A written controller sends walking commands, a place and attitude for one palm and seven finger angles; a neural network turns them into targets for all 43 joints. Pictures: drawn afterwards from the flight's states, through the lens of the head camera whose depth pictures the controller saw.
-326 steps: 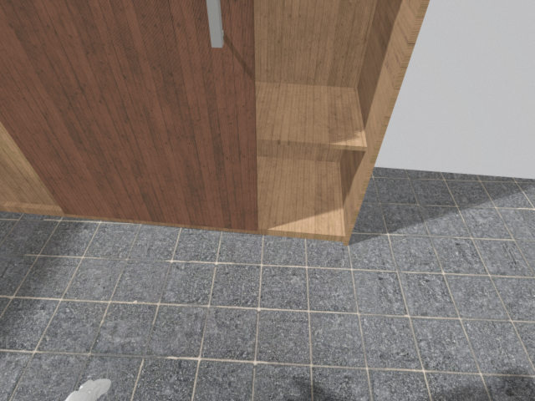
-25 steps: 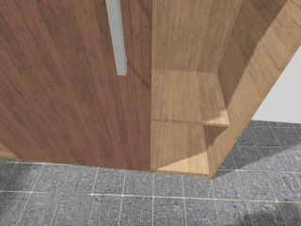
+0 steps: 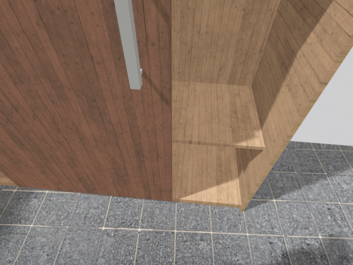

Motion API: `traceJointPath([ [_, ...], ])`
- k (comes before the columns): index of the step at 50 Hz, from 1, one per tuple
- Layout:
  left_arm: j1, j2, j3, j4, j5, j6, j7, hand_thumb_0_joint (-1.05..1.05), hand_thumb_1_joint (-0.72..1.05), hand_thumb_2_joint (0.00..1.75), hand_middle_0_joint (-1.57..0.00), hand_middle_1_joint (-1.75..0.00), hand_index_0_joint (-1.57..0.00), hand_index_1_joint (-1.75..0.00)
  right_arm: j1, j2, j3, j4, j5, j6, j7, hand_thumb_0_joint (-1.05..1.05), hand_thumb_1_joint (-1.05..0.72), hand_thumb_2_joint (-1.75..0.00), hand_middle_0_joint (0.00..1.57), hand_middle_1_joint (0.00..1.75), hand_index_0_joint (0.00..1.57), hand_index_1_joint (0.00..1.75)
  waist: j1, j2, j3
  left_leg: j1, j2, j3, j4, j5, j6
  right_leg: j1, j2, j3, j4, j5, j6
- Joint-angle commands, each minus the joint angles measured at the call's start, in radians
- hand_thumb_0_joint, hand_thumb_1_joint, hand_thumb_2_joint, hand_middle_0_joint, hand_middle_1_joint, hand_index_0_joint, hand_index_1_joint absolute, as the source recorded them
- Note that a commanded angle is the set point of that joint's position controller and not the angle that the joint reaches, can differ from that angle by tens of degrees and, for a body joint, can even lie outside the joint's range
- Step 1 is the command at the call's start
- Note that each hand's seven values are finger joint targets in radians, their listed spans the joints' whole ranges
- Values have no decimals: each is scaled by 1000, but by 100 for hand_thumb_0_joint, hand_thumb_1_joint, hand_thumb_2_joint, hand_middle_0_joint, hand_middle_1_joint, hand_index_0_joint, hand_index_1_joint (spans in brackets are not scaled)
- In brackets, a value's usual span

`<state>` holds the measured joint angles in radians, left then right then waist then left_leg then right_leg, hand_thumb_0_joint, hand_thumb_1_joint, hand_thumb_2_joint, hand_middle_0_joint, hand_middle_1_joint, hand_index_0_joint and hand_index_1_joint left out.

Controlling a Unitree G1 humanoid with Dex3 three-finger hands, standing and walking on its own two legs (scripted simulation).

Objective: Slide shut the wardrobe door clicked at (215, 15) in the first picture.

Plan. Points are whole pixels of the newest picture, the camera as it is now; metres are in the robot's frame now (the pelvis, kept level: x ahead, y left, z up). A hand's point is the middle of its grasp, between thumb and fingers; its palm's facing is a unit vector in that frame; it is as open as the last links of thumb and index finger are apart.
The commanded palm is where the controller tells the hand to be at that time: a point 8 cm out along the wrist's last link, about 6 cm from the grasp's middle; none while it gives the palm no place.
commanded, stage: look again from close up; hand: left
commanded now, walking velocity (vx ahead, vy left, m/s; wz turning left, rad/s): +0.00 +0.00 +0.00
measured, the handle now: (130, 28) +0.54 +0.14 +0.27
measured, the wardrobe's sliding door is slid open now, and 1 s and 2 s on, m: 0.40 0.40 0.40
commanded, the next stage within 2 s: shuffle to correct the standing spot in 0.26 s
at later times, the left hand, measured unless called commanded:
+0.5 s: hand out of the picture -0.03 +0.14 -0.18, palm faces +0.07 -0.99 -0.15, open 7.3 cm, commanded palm none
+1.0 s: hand out of the picture +0.14 +0.20 -0.18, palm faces +0.01 -0.98 -0.20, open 7.3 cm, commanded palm none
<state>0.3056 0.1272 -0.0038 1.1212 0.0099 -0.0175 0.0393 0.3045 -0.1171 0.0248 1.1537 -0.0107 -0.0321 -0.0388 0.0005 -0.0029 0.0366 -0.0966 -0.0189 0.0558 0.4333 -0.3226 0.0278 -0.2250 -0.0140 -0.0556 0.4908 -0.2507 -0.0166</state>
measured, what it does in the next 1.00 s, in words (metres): lifts its right foot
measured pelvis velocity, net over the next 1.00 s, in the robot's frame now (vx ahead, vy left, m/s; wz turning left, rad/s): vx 0.09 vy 0.02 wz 0.01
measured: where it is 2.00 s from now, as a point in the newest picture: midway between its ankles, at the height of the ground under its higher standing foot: outside the picture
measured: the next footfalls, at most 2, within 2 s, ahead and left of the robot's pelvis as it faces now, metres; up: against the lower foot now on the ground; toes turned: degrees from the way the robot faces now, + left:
right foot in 1.06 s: +0.21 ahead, -0.08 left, +0.00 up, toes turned -4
left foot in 1.44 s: +0.12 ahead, +0.15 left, +0.00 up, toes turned +3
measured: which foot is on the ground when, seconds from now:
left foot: down 0.00-1.00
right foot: down 0.00-0.68, up 0.70-1.00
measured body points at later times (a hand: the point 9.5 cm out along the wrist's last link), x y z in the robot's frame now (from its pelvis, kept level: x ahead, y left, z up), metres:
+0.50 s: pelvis +0.00 -0.01 +0.00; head +0.01 -0.01 +0.45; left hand -0.03 +0.19 -0.17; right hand -0.02 -0.21 -0.17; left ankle -0.05 +0.10 -0.74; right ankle +0.01 -0.11 -0.74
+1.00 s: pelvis +0.09 +0.02 +0.00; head +0.14 +0.02 +0.44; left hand +0.14 +0.25 -0.16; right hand -0.02 -0.15 -0.15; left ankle -0.03 +0.09 -0.74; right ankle +0.15 -0.09 -0.70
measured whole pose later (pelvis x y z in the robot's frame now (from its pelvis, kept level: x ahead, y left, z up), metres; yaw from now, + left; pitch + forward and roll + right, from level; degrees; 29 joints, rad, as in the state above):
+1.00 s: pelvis +0.09 +0.02 +0.00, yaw +0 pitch +1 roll +0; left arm 0.18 0.17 0.05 1.05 0.02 -0.01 0.03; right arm 0.45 -0.05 0.03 1.16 -0.03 -0.06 -0.05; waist -0.03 -0.01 0.09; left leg 0.00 -0.03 0.10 0.35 -0.36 0.05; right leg -0.52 -0.02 -0.08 0.83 -0.27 -0.03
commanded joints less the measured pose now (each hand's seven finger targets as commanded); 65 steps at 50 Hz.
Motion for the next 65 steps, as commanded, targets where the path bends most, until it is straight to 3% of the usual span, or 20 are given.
traceJointPath([
  [1,82,74,12,-20,-1,-11,-2,0,90,90,-20,-30,-20,-30,90,-79,-16,-11,0,-13,-6,0,-90,-90,20,30,20,30,6,15,40,-108,114,-95,-91,222,12,59,-97,105,-62,241,-34],
  [18,95,65,10,-16,-2,-13,-4,0,90,90,-20,-30,-20,-30,97,-70,-16,-9,0,-9,-6,0,-90,-90,20,30,20,30,6,-3,44,-117,110,-98,-95,175,8,52,-95,111,-90,193,-37],
  [21,112,78,22,-19,6,-8,-8,0,90,90,-20,-30,-20,-30,114,-72,-19,-8,-7,1,1,0,-90,-90,20,30,20,30,16,-12,69,-169,85,-79,-66,-31,16,38,-98,141,-109,-92,-55],
  [24,140,107,42,-25,9,-3,-12,0,90,90,-20,-30,-20,-30,116,-60,-23,-27,-12,12,9,0,-90,-90,20,30,20,30,30,-80,107,-270,37,-37,37,-128,14,45,-143,236,-190,-330,-94],
  [27,176,133,64,-34,11,-6,-7,0,90,90,-20,-30,-20,-30,96,-51,-28,-53,-13,10,14,0,-90,-90,20,30,20,30,40,-169,107,-308,37,-3,215,-103,11,17,-258,383,-311,-426,-163],
  [30,142,131,75,-54,17,-13,-4,0,90,90,-20,-30,-20,-30,129,-40,-30,-57,-14,3,22,0,-90,-90,20,30,20,30,8,-92,98,-229,63,-11,153,-105,16,-70,-274,339,-266,-358,-183],
  [32,84,93,66,-70,12,-10,-13,0,90,90,-20,-30,-20,-30,221,-30,-26,-19,-13,-12,20,0,-90,-90,20,30,20,30,-31,15,84,-45,60,-33,-46,-37,20,-183,-140,166,-98,-248,-128],
  [34,36,20,50,-102,14,-13,-24,0,90,90,-20,-30,-20,-30,322,-128,-49,1,-20,-22,6,0,-90,-90,20,30,20,30,-63,328,103,24,315,-366,-229,-16,131,-358,31,-60,283,-253,-52],
  [35,-4,38,48,-112,23,-12,-21,0,90,90,-20,-30,-20,-30,329,-123,-44,4,-23,-22,-1,0,-90,-90,20,30,20,30,-74,311,157,45,360,-409,-260,104,169,-450,12,-15,455,-299,-55],
  [39,-8,33,56,-84,18,-21,-39,0,90,90,-20,-30,-20,-30,274,-71,-22,-24,-18,-54,-11,0,-90,-90,20,30,20,30,-23,30,111,90,305,-226,-180,618,190,-491,-44,13,666,-148,-39],
  [43,-24,11,49,-89,14,-6,-34,0,90,90,-20,-30,-20,-30,269,-82,-19,-10,-17,-63,-23,0,-90,-90,20,30,20,30,-6,95,55,153,256,-96,-133,976,139,-479,-28,-3,629,-82,-11],
  [48,-49,38,42,-104,9,-2,-18,0,90,90,-20,-30,-20,-30,207,-113,-34,-15,-16,-39,-26,0,-90,-90,20,30,20,30,10,160,26,124,214,-24,-27,1187,63,-252,13,-46,260,-1,-20],
  [50,2,71,50,-101,10,-6,-10,0,90,90,-20,-30,-20,-30,187,-132,-51,-24,-7,-25,-23,0,-90,-90,20,30,20,30,34,141,-3,95,227,-49,39,1124,63,-128,13,-36,128,68,-30],
  [52,98,118,61,-79,14,-18,-4,0,90,90,-20,-30,-20,-30,171,-135,-65,-38,8,-16,-17,0,-90,-90,20,30,20,30,73,78,-48,44,193,-60,160,918,35,38,-19,-31,-29,326,-37],
  [53,149,161,68,-66,17,-27,5,0,90,90,-20,-30,-20,-30,197,-104,-69,-47,13,-14,-11,0,-90,-90,20,30,20,30,75,-32,-116,-68,128,-40,295,657,12,189,-128,65,15,750,-74],
  [54,172,206,74,-56,13,-31,15,0,90,90,-20,-30,-20,-30,236,-58,-68,-48,21,-6,-6,0,-90,-90,20,30,20,30,61,-165,-183,-260,-1,-11,499,-14,-16,350,-339,293,54,1244,-196],
  [55,184,215,71,-57,8,-31,16,0,90,90,-20,-30,-20,-30,231,-51,-71,-49,30,2,-9,0,-90,-90,20,30,20,30,54,-179,-242,-229,-11,-89,631,-324,-18,294,-450,335,15,1268,-295],
  [56,114,190,68,-73,7,-27,18,0,90,90,-20,-30,-20,-30,179,-36,-69,-56,26,19,-7,0,-90,-90,20,30,20,30,43,-220,-195,-234,17,-121,666,-317,-22,191,-409,336,-31,1089,-311],
  [59,-42,137,59,-122,13,-8,21,0,90,90,-20,-30,-20,-30,131,-4,-68,-57,14,54,3,0,-90,-90,20,30,20,30,-13,-77,-71,-232,42,-87,628,-227,-44,-48,-311,187,-102,722,-232],
  [65,-35,197,90,-152,29,15,13,0,90,90,-20,-30,-20,-30,63,-27,-74,-109,0,67,18,0,-90,-90,20,30,20,30,16,-123,-71,-215,27,-25,429,-147,-65,-90,-277,220,-162,321,-207],
])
